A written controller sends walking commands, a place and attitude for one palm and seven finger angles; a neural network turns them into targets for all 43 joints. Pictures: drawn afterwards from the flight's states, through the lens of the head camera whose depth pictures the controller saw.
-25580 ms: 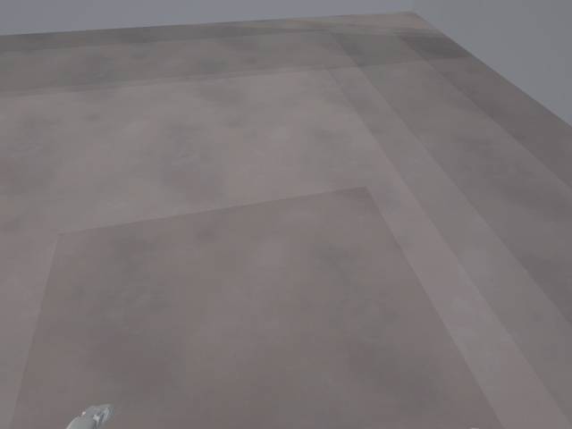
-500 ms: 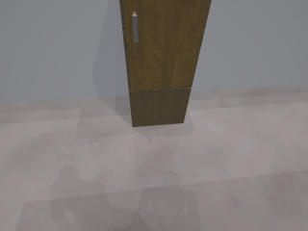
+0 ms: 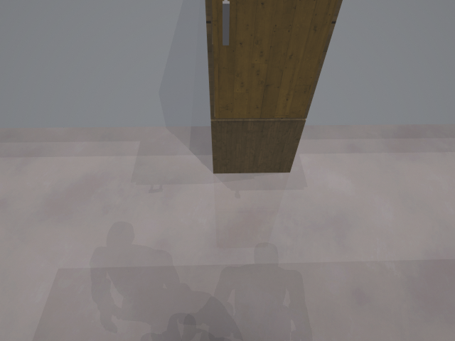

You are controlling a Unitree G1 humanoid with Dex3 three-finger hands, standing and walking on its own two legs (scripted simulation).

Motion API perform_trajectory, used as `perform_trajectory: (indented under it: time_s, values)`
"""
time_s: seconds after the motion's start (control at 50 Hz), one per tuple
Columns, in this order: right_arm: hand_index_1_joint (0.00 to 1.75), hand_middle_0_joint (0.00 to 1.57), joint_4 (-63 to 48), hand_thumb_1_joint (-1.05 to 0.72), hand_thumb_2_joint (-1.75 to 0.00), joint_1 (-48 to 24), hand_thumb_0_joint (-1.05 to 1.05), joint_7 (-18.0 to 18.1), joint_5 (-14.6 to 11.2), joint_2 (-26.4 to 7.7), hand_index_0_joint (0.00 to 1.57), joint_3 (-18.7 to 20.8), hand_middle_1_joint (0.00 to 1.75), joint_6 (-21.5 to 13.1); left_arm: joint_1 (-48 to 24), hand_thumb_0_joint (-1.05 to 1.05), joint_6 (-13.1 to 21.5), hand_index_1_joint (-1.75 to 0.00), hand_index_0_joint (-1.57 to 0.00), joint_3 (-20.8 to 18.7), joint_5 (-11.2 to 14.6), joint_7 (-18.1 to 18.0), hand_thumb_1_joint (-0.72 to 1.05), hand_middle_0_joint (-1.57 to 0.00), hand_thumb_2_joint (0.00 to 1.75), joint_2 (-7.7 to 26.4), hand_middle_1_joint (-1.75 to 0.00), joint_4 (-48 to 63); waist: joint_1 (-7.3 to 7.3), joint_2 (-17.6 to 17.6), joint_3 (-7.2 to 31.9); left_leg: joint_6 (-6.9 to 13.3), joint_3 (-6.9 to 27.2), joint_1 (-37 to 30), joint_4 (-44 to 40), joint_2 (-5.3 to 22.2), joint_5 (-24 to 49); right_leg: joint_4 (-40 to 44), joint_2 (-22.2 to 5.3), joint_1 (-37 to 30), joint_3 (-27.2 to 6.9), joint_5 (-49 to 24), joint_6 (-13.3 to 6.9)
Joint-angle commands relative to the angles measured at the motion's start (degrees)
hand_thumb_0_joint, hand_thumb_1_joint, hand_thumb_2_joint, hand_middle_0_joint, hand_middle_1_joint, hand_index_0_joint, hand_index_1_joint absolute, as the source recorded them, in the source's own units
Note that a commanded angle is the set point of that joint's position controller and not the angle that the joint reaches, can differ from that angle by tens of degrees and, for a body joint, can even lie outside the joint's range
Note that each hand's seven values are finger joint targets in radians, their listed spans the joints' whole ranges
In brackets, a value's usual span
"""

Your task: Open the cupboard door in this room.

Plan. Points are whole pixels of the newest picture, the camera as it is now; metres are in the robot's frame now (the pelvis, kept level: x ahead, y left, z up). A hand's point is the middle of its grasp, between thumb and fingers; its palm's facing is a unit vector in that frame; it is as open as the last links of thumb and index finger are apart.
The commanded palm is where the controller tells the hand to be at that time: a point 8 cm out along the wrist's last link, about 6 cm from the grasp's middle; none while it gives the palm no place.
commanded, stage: take the last steps up to it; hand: left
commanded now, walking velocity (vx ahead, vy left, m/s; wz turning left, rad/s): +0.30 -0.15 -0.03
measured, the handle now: (225, 21) +1.00 +0.07 +0.09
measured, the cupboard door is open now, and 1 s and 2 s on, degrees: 0 0 0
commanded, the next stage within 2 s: come to a stop and stand still in 1.28 s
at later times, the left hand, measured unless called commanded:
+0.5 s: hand out of the picture +0.13 +0.11 -0.17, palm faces +0.08 -0.97 -0.24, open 7.4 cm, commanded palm none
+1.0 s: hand out of the picture +0.14 +0.01 -0.17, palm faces +0.20 -0.97 -0.11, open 7.4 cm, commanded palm none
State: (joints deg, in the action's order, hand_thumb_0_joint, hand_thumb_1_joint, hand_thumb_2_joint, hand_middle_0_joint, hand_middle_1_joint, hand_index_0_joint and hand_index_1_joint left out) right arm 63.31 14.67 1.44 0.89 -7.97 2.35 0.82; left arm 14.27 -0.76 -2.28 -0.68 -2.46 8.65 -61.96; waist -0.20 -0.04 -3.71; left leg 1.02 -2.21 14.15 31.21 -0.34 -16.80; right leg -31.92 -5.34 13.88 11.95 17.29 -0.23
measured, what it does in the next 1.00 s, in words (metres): walks ahead: right foot, then left foot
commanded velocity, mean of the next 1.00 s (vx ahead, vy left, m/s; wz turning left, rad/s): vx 0.30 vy -0.10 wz -0.02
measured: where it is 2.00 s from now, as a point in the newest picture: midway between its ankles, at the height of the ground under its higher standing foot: (262, 286)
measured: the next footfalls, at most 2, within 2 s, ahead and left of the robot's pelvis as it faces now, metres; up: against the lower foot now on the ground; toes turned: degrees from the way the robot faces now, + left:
right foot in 0.44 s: +0.16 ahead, -0.19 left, +0.00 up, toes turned -6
left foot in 0.98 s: +0.37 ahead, -0.01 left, +0.00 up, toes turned +12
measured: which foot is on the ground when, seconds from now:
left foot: down 0.00-0.44, up 0.46-0.96, down 0.98-1.00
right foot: down 0.00-0.18, up 0.20-0.42, down 0.44-0.98, up 1.00-1.00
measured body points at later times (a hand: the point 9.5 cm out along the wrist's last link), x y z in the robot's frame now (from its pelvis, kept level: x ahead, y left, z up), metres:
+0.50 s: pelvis +0.09 -0.09 -0.01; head +0.11 -0.11 +0.44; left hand +0.12 +0.16 -0.15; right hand +0.02 -0.32 -0.17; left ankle +0.00 +0.08 -0.71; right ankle +0.12 -0.18 -0.73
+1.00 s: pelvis +0.28 -0.11 -0.01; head +0.32 -0.09 +0.44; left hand +0.13 +0.06 -0.16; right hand +0.44 -0.30 -0.15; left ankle +0.33 -0.02 -0.74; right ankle +0.13 -0.19 -0.71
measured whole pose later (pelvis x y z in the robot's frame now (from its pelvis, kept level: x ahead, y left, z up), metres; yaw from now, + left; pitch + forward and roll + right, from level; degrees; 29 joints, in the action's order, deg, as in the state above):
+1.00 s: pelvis +0.28 -0.11 -0.01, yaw +3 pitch +0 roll +0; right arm 58.0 0.5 0.1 2.0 -6.8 2.1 -3.2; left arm 27.2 3.0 -0.8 -0.3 -0.8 5.0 -70.0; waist -3.7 -1.1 -5.4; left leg 3.2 -9.2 21.8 35.5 2.2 -12.1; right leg -39.7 0.5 3.9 8.4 27.7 -2.2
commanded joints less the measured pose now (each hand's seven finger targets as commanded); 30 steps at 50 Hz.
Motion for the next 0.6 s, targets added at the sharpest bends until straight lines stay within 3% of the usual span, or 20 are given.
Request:
perform_trajectory:
  time_s: [0.0, 0.04, 0.08, 0.12, 0.14, 0.16, 0.2, 0.24, 0.3, 0.34, 0.38, 0.4, 0.42, 0.44, 0.46, 0.48, 0.5, 0.54, 0.58]
  values:
    - [0.3, 0.2, -2.44, -0.9, -0.9, 3.7, 0.0, -0.03, 0.06, -3.6, 0.2, 0.15, 0.3, -1.14, 4.43, 0.0, 1.16, -0.3, -0.2, -0.59, -0.28, 0.06, 0.9, -0.2, 0.9, 5.8, -0.3, 1.13, 0.0, -3.11, 3.62, 0.47, 4.65, 2.3, -4.12, 5.07, 4.03, 9.42, -6.66, -4.14, -7.64, 2.98, -1.24]
    - [0.3, 0.2, -2.02, -0.9, -0.9, 3.73, 0.0, -0.12, 0.52, -3.36, 0.2, 0.02, 0.3, -1.0, 3.7, 0.0, 1.06, -0.3, -0.2, -0.44, -0.47, 0.55, 0.9, -0.2, 0.9, 6.06, -0.3, 0.47, 0.35, -3.36, 0.22, 0.33, 4.61, 3.57, -5.91, 4.63, -7.32, 11.96, -6.17, -1.15, -8.03, 14.58, -1.16]
    - [0.3, 0.2, -1.62, -0.9, -0.9, 4.41, 0.0, -0.15, 0.74, -3.9, 0.2, 0.1, 0.3, -1.01, 3.75, 0.0, 1.06, -0.3, -0.2, -0.19, -0.66, 1.09, 0.9, -0.2, 0.9, 5.63, -0.3, -0.1, 0.86, -0.1, -2.7, 0.99, 7.01, 3.47, -9.6, 5.68, -13.38, 11.01, -4.39, 1.85, -6.99, 17.3, -0.7]
    - [0.3, 0.2, -1.27, -0.9, -0.9, 5.56, 0.0, -0.04, 0.76, -6.06, 0.2, 0.68, 0.3, -1.36, 3.71, 0.0, 1.37, -0.3, -0.2, 0.1, -0.74, 1.71, 0.9, -0.2, 0.9, 4.67, -0.3, -0.13, 1.52, 7.22, -4.54, 3.03, 14.03, 2.34, -16.27, 10.09, -19.23, 4.27, -0.85, 4.54, -4.32, 13.3, 0.16]
    - [0.3, 0.2, -0.91, -0.9, -0.9, 6.9, 0.0, 0.14, 0.75, -7.61, 0.2, 1.07, 0.3, -1.61, 2.99, 0.0, 1.5, -0.3, -0.2, 0.36, -0.9, 2.06, 0.9, -0.2, 0.9, 3.78, -0.3, 0.21, 2.21, 11.39, -5.74, 5.04, 19.91, 0.56, -20.08, 13.55, -21.51, -1.99, 1.38, 7.75, -2.8, 8.99, 0.38]
    - [0.3, 0.2, -0.42, -0.9, -0.9, 8.68, 0.0, 0.48, 0.76, -8.88, 0.2, 1.65, 0.3, -1.89, 1.82, 0.0, 1.52, -0.3, -0.2, 0.56, -1.2, 2.36, 0.9, -0.2, 0.9, 3.22, -0.3, 0.69, 3.03, 12.72, -7.22, 7.5, 24.72, -3.57, -21.75, 16.62, -19.98, -8.11, 2.35, 13.69, -3.18, 8.01, 0.23]
    - [0.3, 0.2, 0.5, -0.9, -0.9, 13.19, 0.0, 0.87, 0.92, -10.1, 0.2, 2.17, 0.3, -2.6, -1.59, 0.0, 1.68, -0.3, -0.2, 0.18, -1.29, 3.01, 0.9, -0.2, 0.9, 4.05, -0.3, 2.47, 4.81, 11.31, -6.56, 11.42, 28.63, -11.27, -21.18, 20.72, -9.19, -18.93, 0.69, 23.34, -7.64, 11.31, -0.21]
    - [0.3, 0.2, 0.33, -0.9, -0.9, 12.91, 0.0, 1.06, 1.04, -10.78, 0.2, 2.37, 0.3, -3.18, -4.07, 0.0, 2.07, -0.3, -0.2, -0.39, -1.05, 3.6, 0.9, -0.2, 0.9, 4.34, -0.3, 4.14, 4.53, 8.56, -5.44, 11.94, 25.54, -12.77, -19.8, 21.52, 0.02, -20.94, -1.08, 25.16, -10.39, 10.69, 0.38]
    - [0.3, 0.2, -0.8, -0.9, -0.9, 9.19, 0.0, 1.12, 1.01, -11.27, 0.2, 2.74, 0.3, -3.56, -3.57, 0.0, 2.36, -0.3, -0.2, -0.79, -0.5, 4.38, 0.9, -0.2, 0.9, 3.79, -0.3, 4.61, 2.75, 7.3, -1.56, 9.59, 18.49, -10.59, -17.83, 18.68, 3.86, -14.05, -1.07, 18.17, -9.4, 9.01, 1.17]
    - [0.3, 0.2, -1.39, -0.9, -0.9, 6.25, 0.0, 0.97, 1.09, -11.39, 0.2, 2.93, 0.3, -3.41, -1.01, 0.0, 2.31, -0.3, -0.2, -0.99, -0.28, 4.59, 0.9, -0.2, 0.9, 2.77, -0.3, 3.71, 1.0, 7.78, -0.21, 6.95, 13.33, -4.97, -16.16, 15.92, 3.95, -6.14, 0.27, 8.73, -6.73, 5.37, 1.5]
    - [0.3, 0.2, -1.35, -0.9, -0.9, 4.52, 0.0, 0.68, 0.97, -10.81, 0.2, 2.94, 0.3, -3.03, 6.35, 0.0, 2.62, -0.3, -0.2, -1.28, -0.39, 4.47, 0.9, -0.2, 0.9, 3.29, -0.3, 0.55, -2.13, 4.79, 2.62, 3.16, 8.34, 1.16, -8.36, 11.5, 0.45, 3.59, 3.75, -5.38, -2.7, -4.33, 1.76]
    - [0.3, 0.2, -1.39, -0.9, -0.9, 4.45, 0.0, 0.36, 0.68, -9.47, 0.2, 2.85, 0.3, -3.06, 11.23, 0.0, 3.04, -0.3, -0.2, -1.81, -0.48, 4.0, 0.9, -0.2, 0.9, 5.81, -0.3, -1.28, -4.39, -1.69, 4.44, 1.05, 4.95, 7.84, -0.83, 8.38, -2.05, 6.54, 2.09, -14.94, -5.47, -4.72, 0.96]
    - [0.3, 0.2, -2.72, -0.9, -0.9, 4.21, 0.0, -0.06, 0.19, -5.57, 0.2, 1.81, 0.3, -3.27, 17.38, 0.0, 3.59, -0.3, -0.2, -2.98, -0.86, 3.08, 0.9, -0.2, 0.9, 11.2, -0.3, -2.99, -6.97, -14.92, 6.87, -0.97, -1.3, 18.11, 13.82, 3.41, -10.12, 12.37, -9.51, -23.03, -20.11, 5.84, -2.51]
    - [0.3, 0.2, -5.45, -0.9, -0.9, -0.05, 0.0, -0.4, 0.05, -4.3, 0.2, 1.18, 0.3, -3.11, 19.32, 0.0, 3.47, -0.3, -0.2, -3.45, -0.42, 2.39, 0.9, -0.2, 0.9, 14.73, -0.3, -3.47, -8.15, -21.5, 4.53, -1.02, -1.62, 24.53, 26.38, 2.02, -20.47, 20.17, -18.74, -19.9, -35.75, 10.33, -6.85]
    - [0.3, 0.2, -5.92, -0.9, -0.9, -1.8, 0.0, -0.61, 0.15, -5.6, 0.2, 1.69, 0.3, -2.84, 17.07, 0.0, 3.41, -0.3, -0.2, -3.23, -0.09, 1.99, 0.9, -0.2, 0.9, 13.98, -0.3, -2.83, -7.16, -15.31, 1.49, -0.7, 1.16, 25.48, 32.58, 4.77, -17.88, 22.63, -19.42, -14.53, -37.0, 15.54, -9.35]
    - [0.3, 0.2, -5.53, -0.9, -0.9, -3.06, 0.0, -0.94, 0.26, -5.43, 0.2, 1.93, 0.3, -2.67, 13.54, 0.0, 3.75, -0.3, -0.2, -2.97, -0.17, 2.01, 0.9, -0.2, 0.9, 12.46, -0.3, -2.18, -5.97, -14.99, -2.56, -0.41, 2.25, 25.82, 36.27, 6.71, -13.24, 24.03, -17.93, -8.07, -36.86, 20.48, -9.41]
    - [0.3, 0.2, -5.1, -0.9, -0.9, -3.22, 0.0, -1.15, 0.48, -5.03, 0.2, 2.19, 0.3, -2.51, 10.11, 0.0, 3.62, -0.3, -0.2, -2.41, -0.24, 1.74, 0.9, -0.2, 0.9, 10.03, -0.3, -1.74, -3.92, -10.28, -5.16, -0.5, 1.83, 25.61, 38.2, 8.08, -9.89, 23.99, -17.63, -4.71, -34.5, 21.54, -9.28]
    - [0.3, 0.2, -3.78, -0.9, -0.9, -1.44, 0.0, -1.73, 0.8, -4.04, 0.2, 2.21, 0.3, -2.05, 6.59, 0.0, 4.15, -0.3, -0.2, -1.41, -0.54, 1.54, 0.9, -0.2, 0.9, 7.17, -0.3, -0.68, -1.2, -3.6, -4.55, -1.4, 0.53, 20.3, 35.46, 9.01, -4.11, 22.36, -13.5, -0.35, -23.92, 9.87, -7.79]
    - [0.3, 0.2, -3.09, -0.9, -0.9, 0.38, 0.0, -2.06, 0.81, -3.14, 0.2, 2.09, 0.3, -1.51, 7.41, 0.0, 4.69, -0.3, -0.2, -0.72, -0.52, 1.58, 0.9, -0.2, 0.9, 6.39, -0.3, -1.07, 0.0, -3.82, -2.76, -2.1, -0.9, 18.08, 33.12, 8.15, 0.2, 21.5, -10.13, -0.98, -17.34, -0.2, -6.76]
